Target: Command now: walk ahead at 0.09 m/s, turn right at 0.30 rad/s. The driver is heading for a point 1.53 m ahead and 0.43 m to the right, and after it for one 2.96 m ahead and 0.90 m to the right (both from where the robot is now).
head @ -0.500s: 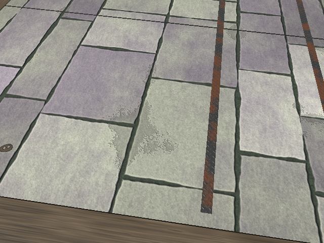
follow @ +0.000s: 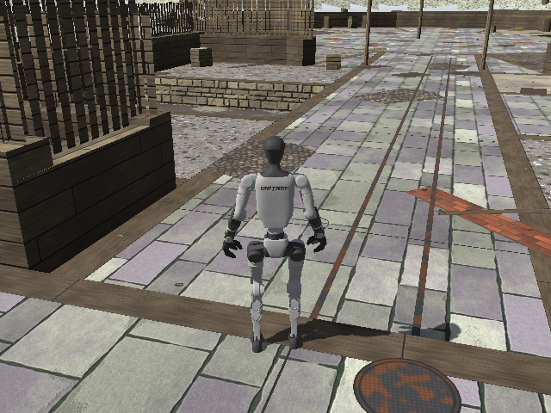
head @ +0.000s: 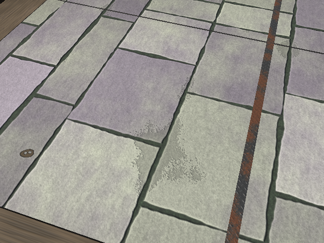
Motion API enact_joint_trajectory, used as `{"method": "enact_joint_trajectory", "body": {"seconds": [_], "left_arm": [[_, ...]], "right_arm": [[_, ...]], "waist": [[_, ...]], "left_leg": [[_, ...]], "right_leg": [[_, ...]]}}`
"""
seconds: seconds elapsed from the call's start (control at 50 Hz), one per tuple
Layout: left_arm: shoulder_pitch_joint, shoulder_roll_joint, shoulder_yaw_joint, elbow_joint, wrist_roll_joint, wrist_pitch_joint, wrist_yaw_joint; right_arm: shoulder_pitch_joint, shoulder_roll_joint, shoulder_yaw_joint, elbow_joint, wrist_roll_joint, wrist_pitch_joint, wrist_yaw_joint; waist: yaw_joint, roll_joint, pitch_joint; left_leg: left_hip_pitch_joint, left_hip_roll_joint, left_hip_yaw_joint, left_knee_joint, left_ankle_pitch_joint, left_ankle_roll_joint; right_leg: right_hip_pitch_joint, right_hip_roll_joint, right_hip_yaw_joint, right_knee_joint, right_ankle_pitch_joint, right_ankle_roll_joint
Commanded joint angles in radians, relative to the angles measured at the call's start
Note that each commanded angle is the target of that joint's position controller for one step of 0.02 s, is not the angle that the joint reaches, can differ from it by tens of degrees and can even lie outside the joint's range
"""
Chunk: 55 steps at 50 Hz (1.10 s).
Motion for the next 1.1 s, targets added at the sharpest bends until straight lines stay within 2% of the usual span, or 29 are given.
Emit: {"method": "enact_joint_trajectory", "body": {"seconds": [0.02, 0.04, 0.06, 0.1, 0.14, 0.18, 0.26, 0.32, 0.34, 0.36, 0.38, 0.42, 0.44, 0.46, 0.5, 0.56, 0.72, 0.78, 0.82, 0.84, 0.86, 0.88, 0.9, 0.96, 1.02, 1.04, 1.06, 1.08, 1.1], "left_arm": [[-0.044, 0.04, 0.008, -0.13, 0.007, -0.025, 0.042], [-0.088, 0.076, 0.018, -0.14, 0.036, -0.02, 0.055], [-0.067, 0.087, 0.021, -0.128, 0.05, -0.011, 0.063], [-0.003, 0.095, 0.026, -0.119, 0.055, 0.002, 0.072], [-0.003, 0.046, 0.011, -0.129, 0.051, 0.011, 0.052], [-0.016, 0.019, -0.001, -0.135, 0.033, 0.018, 0.019], [-0.007, 0.061, 0.009, -0.143, 0.002, 0.007, -0.015], [0.026, 0.132, 0.052, -0.157, 0.003, -0.028, -0.002], [0.093, 0.263, 0.088, -0.165, 0.007, -0.041, 0.025], [0.163, 0.313, 0.101, -0.182, 0.014, -0.053, 0.031], [0.21, 0.268, 0.103, -0.139, 0.044, -0.071, 0.044], [0.114, 0.183, 0.085, -0.155, 0.01, -0.057, 0.043], [0.07, 0.157, 0.072, -0.166, -0.009, -0.046, 0.04], [0.032, 0.161, 0.069, -0.186, -0.007, -0.032, 0.04], [-0.011, 0.17, 0.067, -0.219, 0.012, -0.023, 0.036], [-0.006, 0.188, 0.072, -0.244, 0.024, -0.035, 0.021], [0.047, 0.188, 0.065, -0.273, 0.003, -0.03, 0.011], [-0.01, 0.188, 0.05, -0.275, -0.004, -0.01, 0.008], [-0.017, 0.156, 0.027, -0.252, -0.005, 0.007, -0.006], [0.003, 0.131, 0.013, -0.241, -0.003, 0.014, -0.008], [0.073, 0.073, -0.005, -0.259, -0.004, 0.018, -0.003], [0.035, 0.102, 0.006, -0.263, 0.028, 0.012, 0.013], [-0.02, 0.148, 0.019, -0.263, 0.041, 0.019, 0.037], [0.038, 0.126, 0.012, -0.215, 0.046, 0.026, 0.076], [0.106, 0.049, -0.017, -0.167, 0.023, 0.027, 0.034], [0.113, 0.02, -0.031, -0.149, -0.003, 0.03, 0.009], [0.099, 0.026, -0.033, -0.147, -0.028, 0.03, -0.006], [0.099, 0.083, -0.02, -0.163, -0.04, 0.024, -0.003], [0.059, 0.164, -0.007, -0.196, -0.039, 0.015, 0.011]], "right_arm": [[0.114, -0.206, -0.053, -0.067, 0.013, -0.032, -0.046], [0.123, -0.197, -0.059, -0.063, 0.003, -0.036, -0.057], [0.103, -0.171, -0.058, -0.08, -0.001, -0.04, -0.073], [0.005, -0.125, -0.045, -0.112, -0.002, -0.037, -0.086], [-0.039, -0.149, -0.056, -0.132, 0.007, -0.035, -0.101], [-0.008, -0.197, -0.077, -0.132, -0.003, -0.025, -0.108], [0.01, -0.23, -0.101, -0.128, -0.027, 0.006, -0.089], [0.003, -0.147, -0.067, -0.094, -0.021, 0.013, -0.064], [0.084, -0.044, -0.037, -0.134, -0.017, 0.014, -0.062], [0.044, -0.037, -0.02, -0.19, -0.015, -0.004, -0.062], [-0.048, -0.07, -0.023, -0.176, -0.01, -0.008, -0.052], [-0.027, -0.18, -0.059, -0.142, -0.024, 0.002, -0.068], [-0.021, -0.172, -0.057, -0.137, -0.033, 0.005, -0.073], [-0.008, -0.15, -0.046, -0.135, -0.042, 0.007, -0.071], [0.044, -0.139, -0.041, -0.106, -0.03, 0.016, -0.059], [0.081, -0.129, -0.029, -0.076, -0.02, 0.038, -0.043], [0.022, -0.136, 0.008, -0.072, -0.015, 0.027, -0.05], [0.049, -0.142, 0.012, -0.069, 0.002, 0.008, -0.034], [0.043, -0.137, 0.018, -0.084, 0.025, -0.003, -0.017], [0.057, -0.159, 0.016, -0.107, 0.028, -0.011, -0.014], [0.069, -0.248, 0.003, -0.135, 0.033, -0.028, -0.016], [0.06, -0.241, -0.003, -0.133, 0.016, -0.03, -0.004], [0.09, -0.246, -0.017, -0.128, 0.012, -0.031, -0.005], [-0.071, -0.112, 0.026, -0.195, 0.041, -0.05, 0.024], [-0.144, -0.129, 0.026, -0.229, 0.049, -0.046, 0.052], [-0.125, -0.131, 0.027, -0.214, 0.063, -0.032, 0.07], [-0.072, -0.149, 0.02, -0.186, 0.049, -0.014, 0.092], [-0.03, -0.139, 0.017, -0.168, 0.037, -0.001, 0.107], [0.021, -0.124, 0.015, -0.174, 0.042, 0.003, 0.108]], "waist": [[-0.058, 0.139, -0.123], [-0.091, 0.168, -0.082], [-0.09, 0.14, -0.098], [-0.034, 0.097, -0.06], [-0.02, 0.062, -0.046], [-0.05, 0.069, -0.051], [-0.056, 0.081, -0.046], [-0.009, 0.031, -0.095], [-0.037, -0.191, -0.255], [0.007, -0.206, -0.287], [0.05, -0.099, -0.135], [0.013, -0.122, -0.106], [-0.024, -0.125, -0.077], [-0.054, -0.115, -0.065], [-0.075, -0.106, -0.082], [-0.064, -0.112, -0.074], [0.04, -0.109, -0.067], [0.007, -0.092, -0.07], [-0.021, -0.082, -0.075], [-0.033, -0.069, -0.116], [0.003, 0.107, -0.2], [-0.019, 0.106, -0.124], [-0.064, 0.074, -0.096], [0.02, 0.09, -0.046], [0.057, 0.019, -0.056], [0.058, -0.022, -0.052], [0.033, 0.008, -0.054], [0.018, 0.04, -0.088], [-0.024, 0.002, -0.122]], "left_leg": [[0.284, 0.325, -0.336, -0.273, 0.333, 0.404], [0.335, 0.394, -0.379, -0.34, 0.37, 0.43], [0.354, 0.383, -0.337, -0.344, 0.409, 0.383], [0.336, 0.333, -0.208, -0.354, 0.438, 0.283], [0.334, 0.262, -0.076, -0.351, 0.434, 0.219], [0.329, 0.216, 0.016, -0.348, 0.45, 0.197], [0.374, 0.288, 0.004, -0.303, 0.388, 0.193], [0.217, 0.235, 0.067, -0.158, 0.136, 0.077], [0.115, 0.079, 0.211, 0.104, -0.144, -0.04], [-0.139, -0.049, 0.085, 0.267, -0.514, -0.08], [-0.281, -0.014, -0.046, 0.351, -0.513, -0.068], [-0.292, 0.019, -0.072, 0.513, -0.427, -0.067], [-0.236, 0.029, -0.085, 0.53, -0.381, -0.063], [-0.174, 0.029, -0.086, 0.513, -0.318, -0.064], [-0.12, 0.0, -0.069, 0.482, -0.178, -0.068], [-0.095, -0.006, -0.058, 0.371, -0.095, -0.092], [-0.112, 0.004, -0.053, 0.123, -0.122, -0.082], [0.006, -0.026, -0.005, -0.05, -0.002, -0.051], [0.139, -0.023, -0.005, -0.194, 0.194, 0.0], [0.218, 0.042, -0.051, -0.208, 0.339, 0.069], [0.352, 0.255, -0.282, -0.24, 0.638, 0.293], [0.331, 0.347, -0.412, -0.268, 0.54, 0.388], [0.308, 0.33, -0.382, -0.293, 0.384, 0.367], [0.151, 0.228, -0.252, -0.274, 0.41, 0.238], [0.108, 0.111, -0.103, -0.169, 0.494, 0.156], [0.13, 0.076, -0.077, -0.093, 0.507, 0.126], [0.123, 0.062, -0.089, -0.052, 0.517, 0.109], [0.146, 0.082, -0.125, -0.045, 0.488, 0.095], [0.18, 0.071, -0.13, -0.049, 0.372, 0.07]], "right_leg": [[-0.179, -0.03, 0.053, 0.055, -0.165, -0.055], [-0.25, -0.015, -0.007, 0.221, -0.33, -0.006], [-0.259, -0.053, 0.023, 0.4, -0.416, 0.013], [-0.251, -0.09, 0.046, 0.527, -0.403, 0.045], [-0.218, -0.1, -0.002, 0.444, -0.3, 0.07], [-0.139, -0.095, -0.062, 0.302, -0.179, 0.09], [-0.067, -0.093, -0.061, 0.07, -0.05, 0.044], [0.211, -0.05, -0.04, -0.094, 0.311, -0.084], [0.45, -0.261, 0.21, -0.072, 0.828, -0.292], [0.607, -0.44, 0.537, -0.117, 0.854, -0.464], [0.555, -0.418, 0.487, -0.139, 0.721, -0.389], [0.445, -0.347, 0.358, -0.155, 0.649, -0.301], [0.334, -0.332, 0.324, -0.179, 0.639, -0.282], [0.237, -0.308, 0.303, -0.215, 0.589, -0.268], [0.187, -0.27, 0.276, -0.234, 0.545, -0.267], [0.174, -0.242, 0.285, -0.233, 0.452, -0.261], [0.266, -0.279, 0.436, -0.164, 0.207, -0.256], [0.206, -0.244, 0.424, -0.115, 0.204, -0.23], [0.14, -0.205, 0.428, -0.092, 0.209, -0.187], [0.115, -0.16, 0.406, -0.057, 0.137, -0.125], [0.02, -0.017, 0.252, 0.067, -0.142, 0.012], [-0.102, 0.009, 0.178, 0.167, -0.36, 0.101], [-0.138, -0.022, 0.148, 0.327, -0.445, 0.128], [-0.074, -0.085, 0.125, 0.544, -0.412, 0.195], [0.057, -0.121, 0.031, 0.28, -0.267, 0.231], [0.112, -0.114, -0.002, 0.075, -0.072, 0.224], [0.168, -0.091, -0.011, 0.019, 0.077, 0.205], [0.184, -0.089, 0.004, 0.02, 0.154, 0.171], [0.16, -0.119, 0.041, 0.035, 0.279, 0.106]]}}
Keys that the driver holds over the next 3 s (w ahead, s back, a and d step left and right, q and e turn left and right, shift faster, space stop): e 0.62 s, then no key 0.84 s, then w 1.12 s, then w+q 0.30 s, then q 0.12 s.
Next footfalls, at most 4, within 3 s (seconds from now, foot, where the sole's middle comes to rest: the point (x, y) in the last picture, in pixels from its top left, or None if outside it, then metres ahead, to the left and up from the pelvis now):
0.32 right None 0.09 -0.16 -0.77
0.84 left None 0.18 0.05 -0.77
1.08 right None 0.04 -0.16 -0.77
2.06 left None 0.34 -0.05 -0.77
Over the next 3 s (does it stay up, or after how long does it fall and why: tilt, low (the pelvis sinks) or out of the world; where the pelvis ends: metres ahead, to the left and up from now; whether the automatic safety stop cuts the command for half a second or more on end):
stays up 0.72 -0.29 -0.15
